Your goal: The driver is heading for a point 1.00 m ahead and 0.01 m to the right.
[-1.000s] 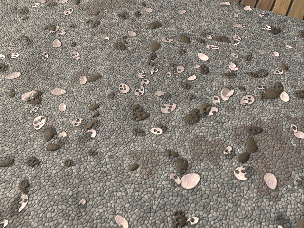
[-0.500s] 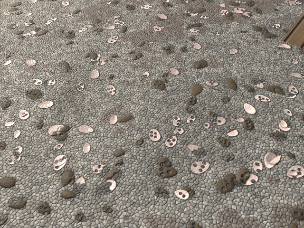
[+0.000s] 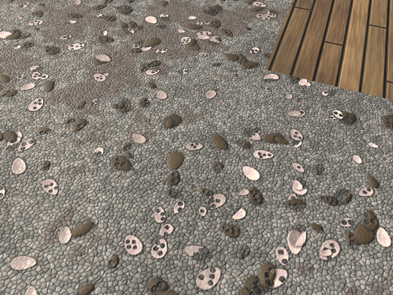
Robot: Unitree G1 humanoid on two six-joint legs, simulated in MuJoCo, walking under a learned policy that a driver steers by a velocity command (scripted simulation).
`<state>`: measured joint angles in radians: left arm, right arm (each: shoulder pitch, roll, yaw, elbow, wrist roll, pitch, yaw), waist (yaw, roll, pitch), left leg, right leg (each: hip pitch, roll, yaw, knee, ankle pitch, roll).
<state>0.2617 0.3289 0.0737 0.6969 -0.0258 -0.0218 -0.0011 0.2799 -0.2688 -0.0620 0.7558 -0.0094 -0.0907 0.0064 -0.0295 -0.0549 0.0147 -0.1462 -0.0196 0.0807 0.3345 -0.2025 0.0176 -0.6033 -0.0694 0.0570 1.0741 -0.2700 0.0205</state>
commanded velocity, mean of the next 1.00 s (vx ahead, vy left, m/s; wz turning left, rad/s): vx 0.50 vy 0.00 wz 0.03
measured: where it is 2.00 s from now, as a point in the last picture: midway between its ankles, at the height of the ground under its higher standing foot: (196, 192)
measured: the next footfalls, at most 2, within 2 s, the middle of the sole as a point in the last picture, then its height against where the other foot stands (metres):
right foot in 0.28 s outside the picture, level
left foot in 0.84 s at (187, 258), level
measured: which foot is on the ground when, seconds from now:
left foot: down 0.00-0.28, up 0.30-0.82, down 0.84-1.00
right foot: up 0.00-0.26, down 0.28-0.86, up 0.88-1.00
